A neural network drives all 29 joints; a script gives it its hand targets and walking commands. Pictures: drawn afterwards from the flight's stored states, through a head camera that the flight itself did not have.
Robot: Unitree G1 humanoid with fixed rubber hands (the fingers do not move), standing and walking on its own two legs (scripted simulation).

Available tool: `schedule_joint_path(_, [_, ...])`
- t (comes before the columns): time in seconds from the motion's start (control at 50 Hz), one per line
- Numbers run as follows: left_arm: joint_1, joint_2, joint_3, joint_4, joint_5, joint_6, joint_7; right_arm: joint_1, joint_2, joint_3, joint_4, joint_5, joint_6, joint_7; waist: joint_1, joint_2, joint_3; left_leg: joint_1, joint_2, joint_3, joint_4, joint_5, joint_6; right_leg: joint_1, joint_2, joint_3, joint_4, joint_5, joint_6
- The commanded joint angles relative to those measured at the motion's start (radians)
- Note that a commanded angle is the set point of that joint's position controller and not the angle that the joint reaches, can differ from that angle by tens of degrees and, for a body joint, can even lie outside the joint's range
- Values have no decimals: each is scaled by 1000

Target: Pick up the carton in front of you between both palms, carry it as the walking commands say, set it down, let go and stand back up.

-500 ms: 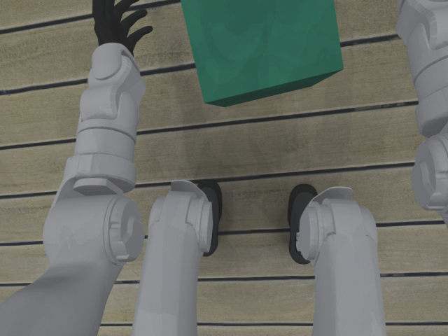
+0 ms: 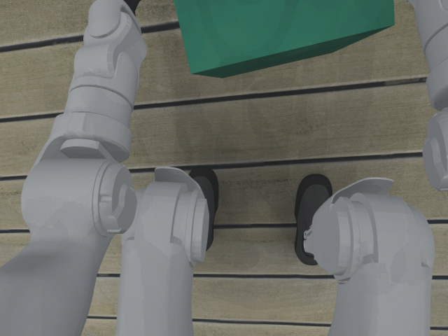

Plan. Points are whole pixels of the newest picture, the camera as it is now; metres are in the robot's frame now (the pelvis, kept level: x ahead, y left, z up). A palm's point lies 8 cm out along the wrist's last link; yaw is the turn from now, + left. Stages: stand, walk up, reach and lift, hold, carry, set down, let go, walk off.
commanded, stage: reach and lift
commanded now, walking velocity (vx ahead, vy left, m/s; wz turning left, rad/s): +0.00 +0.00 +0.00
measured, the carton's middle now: out of the picture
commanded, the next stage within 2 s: none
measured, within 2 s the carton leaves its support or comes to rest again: leaves its support in 0.62 s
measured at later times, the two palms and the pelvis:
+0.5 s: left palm out of the picture +0.54 +0.14 -0.16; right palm out of the picture +0.58 -0.16 -0.17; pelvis -0.01 +0.00 +0.00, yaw +0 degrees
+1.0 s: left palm out of the picture +0.51 +0.12 -0.02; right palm out of the picture +0.53 -0.17 -0.01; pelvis -0.01 +0.01 +0.06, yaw -4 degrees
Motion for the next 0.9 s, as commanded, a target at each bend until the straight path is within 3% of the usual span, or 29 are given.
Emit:
schedule_joint_path(0.0, [-170, 96, 11, -82, 11, -18, 0, -270, -75, -39, -64, -24, -15, -2, 27, -183, -1324, 551, -12, 86, -135, 443, -2, 713, -3, -15, -169, 431, 14])
schedule_joint_path(0.1, [-169, 81, 40, -81, 50, -20, -4, -256, -48, -65, -43, -48, -17, 4, 31, -154, -1232, 536, -16, 78, -153, 395, -3, 612, 0, -15, -192, 349, 12])
schedule_joint_path(0.2, [-227, 48, 23, -91, 48, -16, -8, -309, -14, -43, -57, -34, -19, 7, 30, -159, -1215, 542, -21, 77, -167, 358, -4, 611, 0, -15, -210, 304, 10])
schedule_joint_path(0.26, [-285, -29, -1, -97, 45, -13, -16, -355, 63, -16, -63, -28, -18, 14, 24, -165, -1213, 563, -34, 79, -170, 344, 0, 625, 9, -17, -216, 285, 6])
schedule_joint_path(0.32, [-308, -139, 37, -67, 103, -1, -33, -378, 206, -6, -49, -43, -3, 39, 50, -170, -1172, 590, -46, 87, -166, 324, 6, 617, 25, -19, -216, 257, 10])
schedule_joint_path(0.34, [-350, -260, 34, -73, 129, 11, -62, -406, 346, 9, -57, -50, 8, 71, 61, -175, -1151, 593, -54, 90, -162, 315, 12, 609, 37, -23, -215, 244, 11])
schedule_joint_path(0.4, [-492, -690, -6, -124, 185, 63, -186, -447, 782, 23, -88, -100, 43, 190, 46, -189, -1088, 535, -74, 99, -135, 300, 18, 568, 67, -31, -195, 262, 2])
schedule_joint_path(0.44, [-507, -820, -4, -155, 203, 100, -258, -381, 939, -17, -113, -124, 69, 245, 33, -199, -1068, 488, -80, 105, -126, 284, 25, 539, 76, -46, -186, 264, -4])
schedule_joint_path(0.5, [-493, -922, -22, -180, 197, 128, -310, -325, 1056, -55, -164, -140, 91, 281, 15, -160, -1088, 471, -87, 107, -117, 326, 38, 485, 87, -60, -180, 303, -16])
schedule_joint_path(0.58, [-494, -1021, -95, -242, 133, 142, -324, -330, 1142, -18, -268, -101, 96, 279, 10, -141, -1269, 490, -94, 117, -101, 425, 37, 579, 91, -63, -173, 420, -20])
schedule_joint_path(0.68, [-522, -1132, -224, -391, 44, 172, -324, -414, 1262, 89, -514, -49, 109, 238, -12, -213, -1694, 497, -99, 131, -106, 539, 17, 927, 96, -61, -175, 664, -8])
schedule_joint_path(0.74, [-573, -1144, -291, -508, 30, 208, -333, -404, 1330, 112, -624, -62, 148, 212, -27, -231, -1916, 473, -108, 137, -148, 542, 10, 1110, 105, -71, -193, 756, -1])
schedule_joint_path(0.82, [-562, -1155, -341, -599, 72, 242, -323, -281, 1429, 91, -593, -118, 211, 197, -28, -207, -1899, 518, -124, 135, -230, 460, 11, 996, 128, -102, -279, 602, 13])
schedule_joint_path(0.88, [-480, -1155, -260, -507, 175, 273, -326, -191, 1461, -4, -456, -193, 248, 217, -3, -189, -1656, 521, -129, 131, -312, 294, 21, 770, 134, -118, -374, 347, 19])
